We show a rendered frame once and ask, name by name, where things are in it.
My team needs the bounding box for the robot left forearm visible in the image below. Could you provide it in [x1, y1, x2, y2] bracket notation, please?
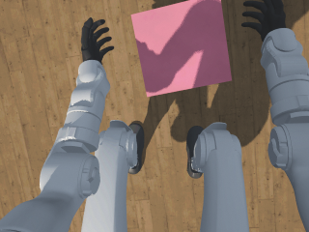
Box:
[40, 60, 110, 190]

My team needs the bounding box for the robot right upper arm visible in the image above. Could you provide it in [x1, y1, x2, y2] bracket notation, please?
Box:
[267, 123, 309, 232]

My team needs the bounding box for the robot right forearm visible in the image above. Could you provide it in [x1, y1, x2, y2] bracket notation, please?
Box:
[260, 28, 309, 126]

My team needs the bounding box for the carton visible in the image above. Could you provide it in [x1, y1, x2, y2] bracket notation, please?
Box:
[131, 0, 232, 97]

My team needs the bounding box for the right robot foot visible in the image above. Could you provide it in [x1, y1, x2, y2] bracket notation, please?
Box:
[186, 126, 204, 179]

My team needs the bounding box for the robot left hand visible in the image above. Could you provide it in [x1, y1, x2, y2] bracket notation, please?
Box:
[81, 17, 114, 64]

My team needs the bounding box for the robot right thigh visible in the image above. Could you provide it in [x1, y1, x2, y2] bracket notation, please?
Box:
[195, 130, 249, 232]

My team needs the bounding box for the robot left upper arm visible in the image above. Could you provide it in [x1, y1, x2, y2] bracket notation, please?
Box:
[0, 152, 100, 232]

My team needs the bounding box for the robot right hand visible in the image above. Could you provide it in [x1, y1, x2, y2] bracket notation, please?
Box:
[241, 0, 286, 41]

